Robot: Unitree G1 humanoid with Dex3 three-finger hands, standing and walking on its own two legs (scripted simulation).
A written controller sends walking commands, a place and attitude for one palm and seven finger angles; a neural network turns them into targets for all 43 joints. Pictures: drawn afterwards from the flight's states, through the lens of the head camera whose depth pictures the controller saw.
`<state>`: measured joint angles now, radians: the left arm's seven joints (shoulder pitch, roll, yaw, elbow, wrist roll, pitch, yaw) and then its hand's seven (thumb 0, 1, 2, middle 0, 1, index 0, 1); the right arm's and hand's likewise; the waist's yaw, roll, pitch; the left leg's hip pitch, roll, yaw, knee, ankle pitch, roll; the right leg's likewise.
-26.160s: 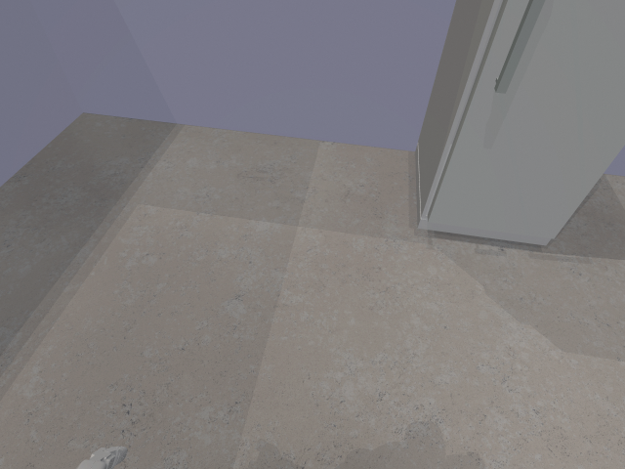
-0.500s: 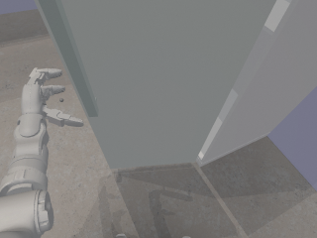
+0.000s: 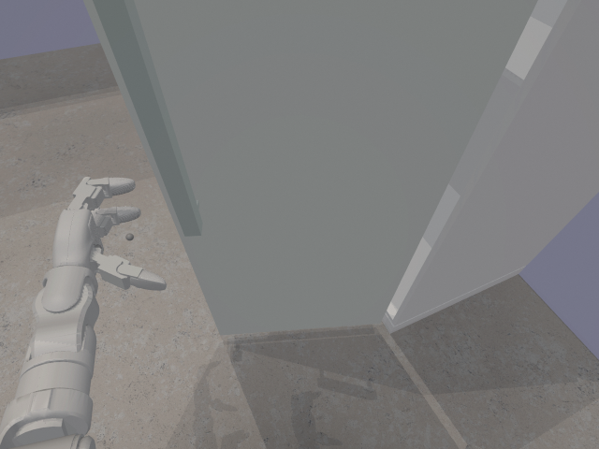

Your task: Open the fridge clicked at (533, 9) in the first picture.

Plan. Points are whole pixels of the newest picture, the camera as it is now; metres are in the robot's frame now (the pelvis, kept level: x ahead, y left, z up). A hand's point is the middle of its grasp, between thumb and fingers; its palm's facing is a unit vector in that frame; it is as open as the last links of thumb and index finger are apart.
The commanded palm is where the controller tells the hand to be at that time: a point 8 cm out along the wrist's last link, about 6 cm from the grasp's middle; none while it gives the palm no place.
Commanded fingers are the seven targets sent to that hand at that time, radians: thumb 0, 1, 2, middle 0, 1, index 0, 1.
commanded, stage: slip the hand off the handle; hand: left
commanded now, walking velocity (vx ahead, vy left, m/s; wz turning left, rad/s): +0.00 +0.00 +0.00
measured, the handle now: (161, 118) +0.49 +0.19 +0.18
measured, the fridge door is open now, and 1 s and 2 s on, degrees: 71 71 71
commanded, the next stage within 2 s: draw the hand back to the body in 0.52 s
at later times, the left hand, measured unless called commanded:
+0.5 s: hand (111, 296) +0.28 +0.23 +0.08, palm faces +0.22 -0.96 -0.18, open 14.7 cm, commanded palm +0.25 +0.28 +0.09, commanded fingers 0.00 -0.55 0.20 -0.25 -1.15 -0.25 -1.15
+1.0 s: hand (78, 304) +0.25 +0.24 +0.12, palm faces +0.30 -0.95 -0.01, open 14.7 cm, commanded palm +0.21 +0.28 +0.13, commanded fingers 0.00 -0.55 0.20 -0.25 -1.15 -0.25 -1.15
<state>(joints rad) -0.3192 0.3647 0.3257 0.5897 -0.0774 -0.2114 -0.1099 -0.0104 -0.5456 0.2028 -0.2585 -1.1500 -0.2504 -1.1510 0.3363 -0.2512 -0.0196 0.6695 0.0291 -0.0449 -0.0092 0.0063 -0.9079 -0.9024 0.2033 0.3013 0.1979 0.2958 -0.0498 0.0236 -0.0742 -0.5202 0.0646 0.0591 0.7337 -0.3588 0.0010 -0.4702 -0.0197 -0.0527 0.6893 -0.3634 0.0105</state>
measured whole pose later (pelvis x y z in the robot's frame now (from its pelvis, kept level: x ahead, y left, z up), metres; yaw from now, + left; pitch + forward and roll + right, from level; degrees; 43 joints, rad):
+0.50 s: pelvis -0.03 -0.01 +0.00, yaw +2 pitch +3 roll -1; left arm -0.10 0.31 0.25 0.34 -0.11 -0.20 -0.09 -0.01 -0.55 0.20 -0.26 -1.15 -0.25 -1.15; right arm 0.21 -0.25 0.01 0.66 0.03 -0.15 -0.06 0.01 -0.91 -0.90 0.20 0.30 0.20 0.30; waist 0.01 0.02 -0.04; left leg -0.46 0.05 0.02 0.71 -0.31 -0.01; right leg -0.40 -0.03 -0.09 0.69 -0.35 -0.01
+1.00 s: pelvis -0.01 -0.01 +0.01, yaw +1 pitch +1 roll +0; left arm 0.08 0.25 0.33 0.10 -0.28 -0.08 -0.11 -0.01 -0.55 0.20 -0.26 -1.15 -0.25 -1.15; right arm 0.23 -0.25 0.01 0.69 0.04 -0.20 -0.09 0.01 -0.91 -0.90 0.20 0.30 0.20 0.30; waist 0.03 0.03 -0.04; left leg -0.33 0.05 0.04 0.63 -0.31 -0.01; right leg -0.29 -0.03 -0.07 0.62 -0.34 0.00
